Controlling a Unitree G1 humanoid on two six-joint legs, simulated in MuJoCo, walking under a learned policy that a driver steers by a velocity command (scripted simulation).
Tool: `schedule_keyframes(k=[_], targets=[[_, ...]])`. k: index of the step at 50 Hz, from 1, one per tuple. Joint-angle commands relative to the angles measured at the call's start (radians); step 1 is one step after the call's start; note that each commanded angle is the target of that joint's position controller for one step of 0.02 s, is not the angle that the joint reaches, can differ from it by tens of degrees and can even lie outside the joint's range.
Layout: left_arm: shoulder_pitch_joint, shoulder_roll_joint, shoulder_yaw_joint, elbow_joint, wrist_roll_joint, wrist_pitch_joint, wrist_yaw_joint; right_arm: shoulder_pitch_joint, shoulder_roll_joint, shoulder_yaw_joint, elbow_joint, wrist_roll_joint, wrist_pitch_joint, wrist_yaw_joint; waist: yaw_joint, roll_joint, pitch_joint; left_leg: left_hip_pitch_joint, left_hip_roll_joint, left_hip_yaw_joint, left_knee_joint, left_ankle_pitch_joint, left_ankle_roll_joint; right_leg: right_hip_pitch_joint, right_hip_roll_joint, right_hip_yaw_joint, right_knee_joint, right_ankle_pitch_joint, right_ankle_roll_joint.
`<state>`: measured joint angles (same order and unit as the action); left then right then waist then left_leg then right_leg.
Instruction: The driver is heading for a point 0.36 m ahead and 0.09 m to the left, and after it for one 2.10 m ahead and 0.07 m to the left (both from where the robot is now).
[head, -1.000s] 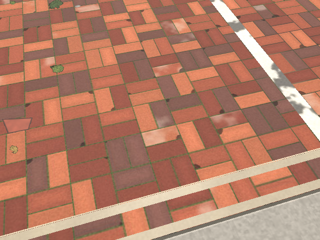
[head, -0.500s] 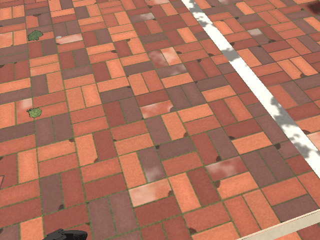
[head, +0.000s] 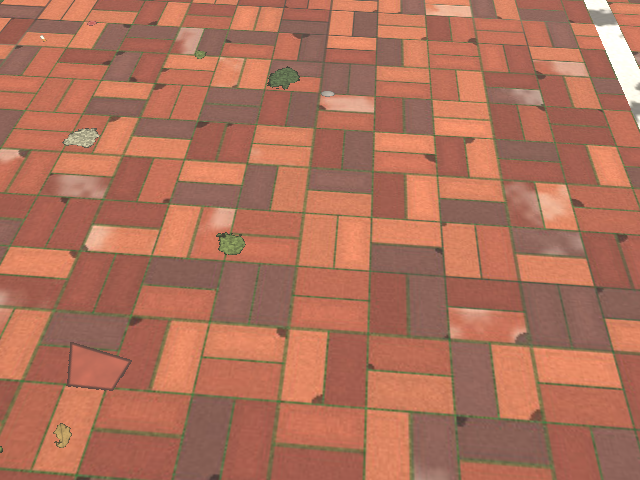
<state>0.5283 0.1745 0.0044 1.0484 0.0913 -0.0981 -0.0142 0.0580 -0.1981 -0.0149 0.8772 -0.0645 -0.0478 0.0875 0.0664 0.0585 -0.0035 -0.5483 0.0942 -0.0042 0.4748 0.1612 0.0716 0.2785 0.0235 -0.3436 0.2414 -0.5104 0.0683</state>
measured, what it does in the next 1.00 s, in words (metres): goes down: left foot 0.08 m lower, then right foot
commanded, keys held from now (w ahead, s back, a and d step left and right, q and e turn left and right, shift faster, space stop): w+q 0.14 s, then q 0.30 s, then e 0.56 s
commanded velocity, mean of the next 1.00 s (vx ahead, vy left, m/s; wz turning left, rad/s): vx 0.19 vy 0.00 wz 0.17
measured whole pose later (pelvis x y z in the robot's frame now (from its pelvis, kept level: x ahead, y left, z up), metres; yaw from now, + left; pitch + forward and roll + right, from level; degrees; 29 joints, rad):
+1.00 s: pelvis +0.42 +0.11 -0.03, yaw +7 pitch +3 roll -1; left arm 0.22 0.33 0.12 0.73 -0.02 0.04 0.04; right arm 0.17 -0.23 -0.06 0.82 -0.01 0.00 -0.05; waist 0.00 -0.04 0.01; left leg -0.23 0.01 0.04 0.44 -0.26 0.02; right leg -0.61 0.04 0.09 1.09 -0.36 0.08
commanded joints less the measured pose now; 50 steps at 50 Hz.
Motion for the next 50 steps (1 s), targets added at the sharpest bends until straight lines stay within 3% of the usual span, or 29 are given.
schedule_keyframes(k=[1,3,4,5,6,7,8,10,11,12,15,17,20,23,24,25,26,27,29,31,33,36,39,40,41,42,43,45,50], targets=[[0.092,0.135,0.032,0.006,-0.006,0.007,0.008,-0.122,-0.078,-0.017,-0.060,-0.005,-0.012,-0.017,0.000,-0.064,0.159,-0.133,-0.043,0.040,-0.036,-0.146,0.015,0.058,-0.296,0.072,0.013,0.917,-0.215],[0.041,0.185,0.044,-0.018,0.024,0.008,0.004,0.044,-0.131,-0.043,-0.021,0.010,-0.025,-0.034,-0.093,-0.065,0.094,0.118,-0.105,0.081,0.004,-0.140,0.044,-0.037,-0.278,0.030,0.214,1.101,-0.181],[0.012,0.194,0.040,-0.032,0.049,0.011,-0.008,0.219,-0.188,-0.069,0.018,0.030,-0.036,-0.044,-0.170,-0.071,0.005,0.453,-0.143,0.093,0.106,-0.089,0.072,-0.250,-0.245,0.029,0.392,1.081,-0.144],[0.074,0.137,0.017,-0.037,0.065,0.003,-0.032,0.428,-0.265,-0.100,0.065,0.027,-0.032,-0.060,-0.200,0.013,-0.183,0.926,-0.073,-0.027,0.299,0.164,0.165,-0.571,-0.204,0.054,0.671,0.766,-0.076],[0.024,0.125,0.042,-0.107,-0.148,-0.016,0.012,0.385,-0.397,-0.143,0.033,0.117,-0.016,-0.060,-0.182,0.154,-0.132,1.129,0.201,-0.563,0.181,0.374,0.416,-1.066,0.044,0.134,1.266,-0.031,0.057],[-0.047,0.157,0.035,-0.130,-0.197,-0.048,0.027,0.502,-0.347,-0.134,0.063,0.137,-0.007,-0.054,-0.243,0.010,-0.376,1.180,0.264,-0.716,0.000,0.228,0.451,-1.065,0.033,0.360,1.485,-0.164,0.057],[-0.172,0.144,0.037,-0.191,-0.206,-0.068,0.040,0.431,-0.287,-0.118,0.053,0.123,-0.009,-0.056,-0.223,0.016,-0.257,1.058,0.212,-0.625,-0.056,0.255,0.365,-1.122,-0.021,0.401,1.439,-0.124,0.013],[-0.262,0.163,0.052,-0.248,-0.152,-0.069,0.065,0.233,-0.164,-0.080,-0.008,0.097,-0.012,-0.061,-0.126,-0.080,-0.090,0.687,0.166,-0.469,-0.086,0.417,0.286,-1.078,-0.078,0.402,1.342,0.007,-0.009],[-0.220,0.164,0.061,-0.253,-0.123,-0.053,0.062,0.166,-0.144,-0.070,-0.035,0.079,-0.008,-0.068,-0.067,-0.099,-0.079,0.530,0.147,-0.388,-0.101,0.496,0.277,-0.992,-0.104,0.408,1.306,0.043,-0.008],[-0.162,0.160,0.067,-0.248,-0.112,-0.036,0.056,0.124,-0.155,-0.070,-0.065,0.061,-0.002,-0.068,-0.027,-0.117,-0.067,0.416,0.136,-0.348,-0.119,0.489,0.266,-0.944,-0.124,0.413,1.260,0.053,-0.017],[-0.233,0.134,0.074,-0.296,-0.093,-0.018,0.070,0.072,-0.215,-0.081,-0.101,0.072,-0.003,-0.099,-0.002,-0.048,0.029,0.065,-0.034,-0.163,-0.159,0.435,0.191,-0.762,-0.073,0.338,0.720,0.270,-0.002],[-0.321,0.120,0.072,-0.317,-0.084,-0.024,0.066,0.138,-0.213,-0.088,-0.092,0.078,0.015,-0.126,-0.050,0.007,-0.046,0.066,-0.094,-0.139,-0.095,0.405,0.133,-0.627,0.010,0.310,0.463,0.526,0.015],[-0.427,0.143,0.079,-0.374,-0.101,-0.013,0.045,0.209,-0.202,-0.093,-0.072,0.101,0.039,-0.147,-0.092,0.034,-0.086,0.135,-0.086,-0.222,-0.028,0.206,0.060,-0.569,0.060,0.336,0.312,0.683,0.023],[-0.346,0.185,0.093,-0.369,-0.068,-0.014,0.040,0.154,-0.159,-0.089,-0.097,0.090,0.045,-0.158,-0.012,0.042,-0.114,0.250,-0.104,-0.288,0.147,0.137,0.014,-0.500,0.030,0.370,0.204,0.738,-0.034],[-0.248,0.217,0.097,-0.347,-0.042,-0.021,0.043,0.139,-0.126,-0.080,-0.118,0.077,0.041,-0.153,0.027,0.004,-0.191,0.252,-0.144,-0.250,0.323,0.075,-0.028,-0.358,-0.061,0.423,0.197,0.959,-0.090],[-0.201,0.251,0.093,-0.349,-0.020,-0.016,0.044,0.293,-0.069,-0.066,-0.114,0.066,0.036,-0.148,-0.020,-0.267,-0.328,0.055,-0.281,-0.208,0.724,-0.654,-0.108,-0.079,-0.351,0.736,0.276,1.445,-0.319],[-0.188,0.222,0.087,-0.333,-0.049,-0.013,0.036,0.416,-0.115,-0.054,-0.101,0.078,0.027,-0.121,-0.061,-0.367,-0.479,-0.035,-0.279,-0.265,0.894,-0.894,-0.107,0.011,-0.490,1.025,0.235,1.238,-0.459],[-0.265,0.175,0.078,-0.358,-0.071,-0.004,0.032,0.379,-0.188,-0.071,-0.064,0.085,0.041,-0.109,-0.045,-0.235,-0.413,-0.064,-0.209,-0.266,0.944,-0.818,-0.119,-0.081,-0.429,0.997,0.195,0.917,-0.438],[-0.387,0.126,0.055,-0.367,-0.079,0.038,0.021,0.209,-0.177,-0.075,-0.083,0.069,0.086,-0.120,-0.054,-0.084,-0.180,-0.061,-0.132,-0.127,0.804,-0.717,-0.140,-0.370,-0.272,0.817,0.128,0.519,-0.330],[-0.453,0.204,0.080,-0.381,-0.079,0.079,0.024,0.151,-0.136,-0.067,-0.101,0.069,0.100,-0.126,-0.087,-0.145,-0.048,0.087,-0.138,-0.041,0.504,-0.709,-0.138,-0.627,-0.153,0.710,0.056,0.373,-0.246],[-0.407,0.240,0.101,-0.378,-0.076,0.096,0.035,0.156,-0.099,-0.057,-0.088,0.072,0.086,-0.135,-0.073,-0.199,-0.080,0.178,-0.166,-0.023,0.339,-0.692,-0.139,-0.617,-0.128,0.690,0.047,0.431,-0.261],[-0.389,0.233,0.108,-0.382,-0.096,0.098,0.047,0.164,-0.127,-0.063,-0.076,0.076,0.075,-0.135,-0.083,-0.228,-0.145,0.251,-0.159,-0.056,0.187,-0.517,-0.113,-0.574,-0.166,0.757,0.038,0.361,-0.274],[-0.388,0.225,0.112,-0.386,-0.113,0.113,0.062,0.184,-0.150,-0.077,-0.068,0.063,0.068,-0.126,-0.117,-0.196,-0.122,0.422,-0.141,-0.038,0.001,-0.397,-0.057,-0.717,-0.117,0.736,0.056,0.151,-0.204],[-0.390,0.199,0.106,-0.397,-0.113,0.113,0.062,0.216,-0.206,-0.093,-0.070,0.047,0.067,-0.131,-0.127,-0.114,-0.106,0.500,-0.018,-0.143,-0.073,-0.450,-0.004,-0.843,-0.071,0.676,0.154,0.074,-0.150],[-0.428,0.165,0.098,-0.439,-0.124,0.105,0.057,0.223,-0.271,-0.110,-0.067,0.025,0.064,-0.133,-0.114,0.134,-0.067,0.447,0.169,-0.364,-0.190,-0.501,0.113,-0.956,0.063,0.482,0.395,0.014,-0.098],[-0.397,0.200,0.111,-0.431,-0.112,0.093,0.055,0.151,-0.242,-0.101,-0.100,0.009,0.055,-0.135,-0.104,0.179,-0.058,0.401,0.298,-0.493,-0.227,-0.348,0.197,-0.976,0.060,0.471,0.623,-0.050,-0.062],[-0.342,0.236,0.129,-0.400,-0.108,0.093,0.052,0.085,-0.196,-0.087,-0.127,0.016,0.042,-0.141,-0.065,0.100,-0.063,0.405,0.274,-0.425,-0.194,-0.196,0.194,-0.978,0.045,0.503,0.774,-0.018,-0.048],[-0.258,0.229,0.134,-0.352,-0.102,0.114,0.059,0.008,-0.158,-0.077,-0.146,0.056,0.027,-0.139,-0.028,0.036,-0.059,0.453,0.192,-0.266,-0.130,-0.017,0.124,-1.008,0.029,0.498,0.891,0.062,-0.020],[-0.366,0.166,0.101,-0.417,-0.117,0.130,0.043,0.107,-0.184,-0.085,-0.110,0.062,0.046,-0.147,-0.092,0.068,-0.041,0.546,0.154,-0.107,-0.112,0.165,0.132,-1.039,-0.019,0.411,0.810,0.178,0.040]])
